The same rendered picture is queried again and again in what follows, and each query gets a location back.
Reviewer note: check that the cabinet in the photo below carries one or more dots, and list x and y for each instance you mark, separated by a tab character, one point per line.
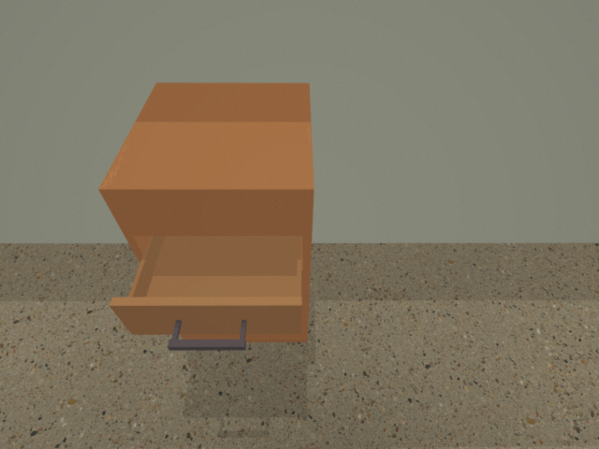
219	159

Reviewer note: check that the handle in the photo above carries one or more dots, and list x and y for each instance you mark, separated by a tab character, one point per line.
200	345

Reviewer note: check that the drawer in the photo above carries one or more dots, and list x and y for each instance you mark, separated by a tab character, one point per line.
211	283

